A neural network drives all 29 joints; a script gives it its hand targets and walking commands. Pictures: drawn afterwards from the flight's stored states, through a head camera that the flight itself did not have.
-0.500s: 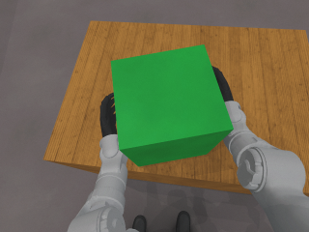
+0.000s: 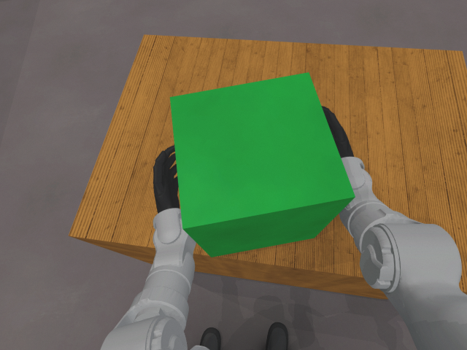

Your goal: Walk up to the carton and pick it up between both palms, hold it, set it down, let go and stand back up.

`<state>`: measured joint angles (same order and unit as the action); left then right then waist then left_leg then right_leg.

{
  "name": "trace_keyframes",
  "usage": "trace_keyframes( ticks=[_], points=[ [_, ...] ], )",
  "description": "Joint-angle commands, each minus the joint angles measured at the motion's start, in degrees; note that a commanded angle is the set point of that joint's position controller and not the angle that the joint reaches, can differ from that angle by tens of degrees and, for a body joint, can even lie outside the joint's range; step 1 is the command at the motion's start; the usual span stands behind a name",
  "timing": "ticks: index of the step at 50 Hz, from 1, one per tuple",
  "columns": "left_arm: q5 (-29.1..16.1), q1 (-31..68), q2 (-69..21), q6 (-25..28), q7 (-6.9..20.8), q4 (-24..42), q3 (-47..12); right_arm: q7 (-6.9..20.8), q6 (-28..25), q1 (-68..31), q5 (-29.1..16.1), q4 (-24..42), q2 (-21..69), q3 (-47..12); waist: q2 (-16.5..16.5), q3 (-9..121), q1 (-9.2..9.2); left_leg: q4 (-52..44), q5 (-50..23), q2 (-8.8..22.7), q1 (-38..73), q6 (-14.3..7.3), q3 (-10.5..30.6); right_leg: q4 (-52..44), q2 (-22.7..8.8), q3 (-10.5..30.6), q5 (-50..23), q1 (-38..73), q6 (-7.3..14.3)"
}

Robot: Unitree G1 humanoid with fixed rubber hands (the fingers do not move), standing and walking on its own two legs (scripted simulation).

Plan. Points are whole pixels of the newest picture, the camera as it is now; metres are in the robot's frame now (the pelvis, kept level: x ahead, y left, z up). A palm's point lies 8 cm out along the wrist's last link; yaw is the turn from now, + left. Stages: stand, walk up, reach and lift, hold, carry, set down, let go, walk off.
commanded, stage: reach and lift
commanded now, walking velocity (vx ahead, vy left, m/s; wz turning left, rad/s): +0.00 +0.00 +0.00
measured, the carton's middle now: (252, 178) +0.41 +0.04 -0.03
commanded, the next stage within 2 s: none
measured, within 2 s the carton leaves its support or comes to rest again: leaves its support in 0.44 s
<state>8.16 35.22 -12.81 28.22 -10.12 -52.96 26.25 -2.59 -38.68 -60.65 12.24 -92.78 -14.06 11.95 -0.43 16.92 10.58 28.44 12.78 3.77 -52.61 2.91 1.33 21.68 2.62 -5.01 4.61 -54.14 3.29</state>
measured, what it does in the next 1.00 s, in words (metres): stands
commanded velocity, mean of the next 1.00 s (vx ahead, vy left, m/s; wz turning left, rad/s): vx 0.00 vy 0.00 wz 0.00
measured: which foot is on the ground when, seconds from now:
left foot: down 0.00-1.00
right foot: down 0.00-1.00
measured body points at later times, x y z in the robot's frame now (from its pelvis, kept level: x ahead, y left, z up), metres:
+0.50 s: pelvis -0.02 -0.01 +0.00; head +0.11 -0.02 +0.43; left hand +0.34 +0.18 -0.03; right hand +0.46 -0.10 +0.00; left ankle -0.04 +0.15 -0.72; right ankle +0.01 -0.08 -0.72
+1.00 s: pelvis -0.04 +0.00 +0.01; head +0.01 +0.00 +0.45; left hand +0.35 +0.18 +0.04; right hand +0.44 -0.11 +0.09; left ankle -0.04 +0.15 -0.72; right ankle +0.01 -0.08 -0.72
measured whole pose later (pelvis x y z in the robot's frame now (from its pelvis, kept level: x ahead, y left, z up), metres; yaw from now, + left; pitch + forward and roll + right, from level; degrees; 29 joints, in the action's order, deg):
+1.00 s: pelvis -0.04 +0.00 +0.01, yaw +3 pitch +21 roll -1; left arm -1.8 36.3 -5.1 8.2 -12.4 -53.0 13.7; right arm -2.5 -14.2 -56.0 1.6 -81.0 -10.7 7.9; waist -1.4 16.5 5.3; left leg 33.0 13.8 2.7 -39.9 3.4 3.4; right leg 28.2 1.3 -7.0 7.6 -41.6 3.7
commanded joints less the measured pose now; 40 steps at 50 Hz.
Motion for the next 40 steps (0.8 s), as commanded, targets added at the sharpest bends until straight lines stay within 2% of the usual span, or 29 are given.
trace_keyframes(
  ticks=[1,3,5,6,7,8,13,15,17,18,19,21,22,23,26,27,28,29,30,31,32,33,34,35,36,37,38,39,40],
  points=[
    [4.2,21.6,-25.6,-0.9,5.9,-0.1,-19.2,8.4,-1.4,-22.4,8.4,-0.5,28.1,-8.4,-10.1,42.6,-2.77,-0.4,-25.0,-2.8,1.7,0.2,-7.2,12.8,0.9,-1.3,-41.2,52.0,-4.6],
    [4.8,21.8,-25.9,-1.5,6.0,-1.1,-19.8,8.4,-1.3,-20.8,7.9,-1.3,29.3,-9.0,-7.3,43.4,-2.29,0.5,-25.4,-3.3,2.8,0.6,-7.5,12.8,1.2,-1.6,-40.7,52.1,-3.8],
    [4.3,21.0,-25.6,-1.4,5.6,-0.4,-19.5,8.3,-1.2,-21.1,6.7,0.8,29.7,-10.4,-9.4,44.8,-1.23,0.3,-23.6,-3.4,-1.1,0.1,-7.3,13.9,0.6,-0.2,-41.9,54.0,-3.8],
    [3.8,20.2,-25.8,-1.7,5.9,-1.7,-20.5,8.4,-1.4,-22.7,7.1,1.7,28.5,-8.9,-9.2,44.3,-2.76,0.2,-23.8,-3.1,1.2,0.3,-7.1,13.3,1.1,-0.8,-41.4,52.3,-4.0],
    [2.8,20.9,-24.6,-1.7,5.8,-0.6,-19.3,8.2,-0.6,-22.6,5.5,4.0,29.7,-10.5,-11.0,45.2,-0.64,0.8,-23.8,-3.8,0.2,-0.5,-7.6,13.4,0.6,0.4,-42.8,53.2,-4.5],
    [3.8,22.4,-24.4,-1.5,5.8,-0.9,-19.9,8.2,-0.4,-21.5,5.8,1.4,30.1,-9.7,-8.6,44.4,-2.36,0.1,-23.0,-4.1,0.0,0.2,-7.0,13.2,0.2,-0.1,-42.3,54.3,-4.5],
    [2.1,25.4,-24.7,-2.4,5.6,2.0,-21.5,8.4,0.8,-23.2,5.1,2.9,30.7,-10.0,-8.8,45.3,-3.19,1.5,-23.1,-4.1,3.3,0.7,-6.5,13.6,1.3,-0.5,-39.3,53.2,-4.4],
    [0.3,22.8,-25.6,-2.4,5.7,0.5,-23.5,8.3,0.3,-24.3,3.7,6.1,31.1,-11.6,-9.7,48.6,-2.95,2.0,-24.0,-4.4,1.9,0.4,-6.7,13.8,1.4,0.2,-42.1,53.6,-4.1],
    [1.1,25.3,-23.8,-3.0,5.6,-1.2,-21.3,8.7,1.4,-25.4,3.7,5.0,29.7,-10.7,-9.3,45.9,-2.42,1.6,-20.2,-4.3,0.7,0.5,-6.4,13.6,0.7,0.4,-37.9,53.4,-4.1],
    [-0.3,28.6,-23.7,-2.6,5.3,2.3,-22.3,9.1,2.3,-25.3,3.6,4.2,30.5,-10.6,-9.8,46.9,-2.03,2.2,-21.3,-4.5,2.3,0.3,-6.7,13.2,1.3,0.5,-35.5,51.5,-4.1],
    [1.2,26.5,-23.8,-2.8,5.6,1.2,-22.2,8.7,2.4,-24.0,2.6,4.3,31.9,-11.6,-9.4,45.1,-2.87,2.4,-21.7,-4.8,1.8,0.5,-6.5,14.5,1.0,0.5,-39.1,53.9,-4.4],
    [-0.3,29.9,-23.5,-2.7,5.5,2.6,-22.5,9.0,2.8,-25.3,2.9,5.3,31.1,-11.4,-9.4,45.6,-2.76,2.2,-17.9,-4.5,1.0,0.7,-6.1,13.9,0.6,0.8,-34.4,54.4,-4.6],
    [-0.7,29.3,-23.8,-3.4,5.2,1.7,-21.9,9.5,3.2,-28.3,2.6,8.0,31.1,-11.4,-10.8,46.4,-1.26,2.3,-16.8,-4.5,0.4,0.1,-6.7,14.1,0.5,1.4,-32.7,53.1,-4.8],
    [-2.0,32.8,-23.8,-3.5,4.9,4.2,-23.7,9.3,3.7,-26.6,2.6,6.8,32.2,-10.2,-9.4,48.2,-3.0,2.0,-16.4,-5.0,1.8,0.2,-6.4,12.7,0.5,1.8,-31.3,53.0,-4.5],
    [-2.6,33.6,-23.0,-4.0,4.8,5.7,-24.8,9.7,5.3,-26.3,2.4,6.8,33.2,-11.7,-8.4,48.8,-2.99,3.2,-19.4,-5.2,3.0,0.5,-6.6,14.3,0.9,1.0,-33.9,52.9,-4.0],
    [-2.2,33.2,-23.4,-4.4,5.0,4.3,-24.7,9.7,5.8,-26.6,1.7,8.3,33.2,-11.7,-8.1,47.7,-3.1,3.1,-17.0,-5.5,2.6,0.6,-6.4,13.6,0.5,0.8,-29.7,52.3,-4.3],
    [-2.2,33.0,-22.0,-4.9,5.2,3.4,-23.6,9.3,6.7,-26.2,0.6,9.5,33.8,-12.6,-10.4,45.8,-1.75,3.6,-16.7,-5.7,2.4,0.1,-6.7,13.3,0.5,1.5,-30.8,53.9,-4.7],
    [-2.7,36.6,-23.4,-4.8,5.0,6.5,-25.0,9.7,6.7,-25.9,1.2,8.3,34.8,-11.5,-8.1,48.4,-2.96,2.8,-15.6,-5.5,2.8,0.6,-5.6,13.7,-0.3,1.5,-30.0,54.8,-4.7],
    [-3.6,37.9,-22.6,-4.7,4.9,7.8,-26.5,9.3,7.2,-26.1,0.9,8.1,35.2,-11.1,-8.4,48.3,-4.08,2.8,-15.6,-5.7,3.4,0.4,-6.0,13.7,0.1,1.4,-29.4,53.8,-4.7],
    [-3.5,39.5,-22.5,-4.8,4.4,8.6,-25.2,9.9,8.2,-27.0,0.6,8.3,35.7,-11.7,-8.4,47.5,-2.61,2.9,-14.1,-5.6,4.0,0.4,-6.1,13.8,0.2,1.4,-26.7,53.4,-5.0],
    [-3.8,40.0,-22.4,-5.3,5.0,6.6,-25.8,9.7,8.4,-27.8,1.1,10.1,35.7,-10.5,-8.9,44.5,-4.51,2.8,-12.0,-6.0,3.9,-0.1,-6.4,12.5,0.0,1.1,-24.5,52.4,-5.0],
    [-4.2,40.0,-22.4,-5.7,4.8,7.9,-26.2,9.5,9.0,-27.9,0.3,12.7,37.6,-11.3,-9.2,46.8,-4.26,3.5,-13.3,-6.0,4.7,0.1,-6.4,13.3,0.4,1.0,-25.7,53.3,-5.0],
    [-4.3,42.0,-23.3,-5.9,4.5,9.3,-28.7,9.7,9.3,-27.3,-0.4,12.3,38.1,-11.3,-5.4,46.9,-4.07,3.1,-12.0,-6.2,4.6,0.8,-5.6,12.8,-0.3,1.8,-22.2,52.0,-4.8],
    [-5.0,43.1,-23.5,-6.4,4.0,9.6,-28.6,10.2,10.3,-28.8,0.8,12.0,37.3,-10.2,-6.0,47.6,-4.44,3.0,-12.1,-5.8,7.3,0.8,-5.7,12.5,0.7,0.5,-20.4,49.6,-4.3],
    [-4.2,44.0,-23.5,-6.3,3.8,11.0,-27.8,10.6,11.2,-28.5,-0.1,11.9,38.4,-11.0,-4.9,46.2,-2.87,2.8,-13.0,-5.8,7.8,0.7,-5.7,12.7,0.3,1.2,-20.7,49.5,-4.3],
    [-4.5,43.8,-22.3,-6.8,3.9,10.0,-28.2,10.4,12.1,-26.3,0.4,12.0,37.8,-10.0,-5.9,46.0,-4.19,2.9,-10.9,-6.1,8.4,0.5,-6.2,12.1,0.2,0.8,-18.9,49.4,-4.5],
    [-4.8,44.6,-23.8,-7.3,3.3,12.2,-30.0,10.9,12.9,-27.0,-0.5,11.3,38.4,-11.5,-4.0,46.1,-3.36,2.4,-11.2,-5.9,9.6,0.9,-5.7,12.2,0.5,0.8,-17.4,48.4,-4.0],
    [-5.3,46.1,-22.5,-7.4,4.0,11.8,-28.5,10.3,13.7,-25.9,-0.1,12.9,39.9,-11.8,-5.8,45.2,-3.8,2.4,-8.6,-6.5,8.4,0.3,-6.1,11.8,-0.6,1.4,-17.6,51.0,-4.9],
    [-5.7,47.7,-23.6,-8.4,3.6,13.8,-29.9,10.7,14.8,-26.5,-1.2,13.2,39.4,-11.9,-4.0,46.1,-4.02,1.8,-9.6,-6.2,10.7,0.7,-5.5,11.4,0.0,0.8,-16.9,49.8,-4.4]
  ],
)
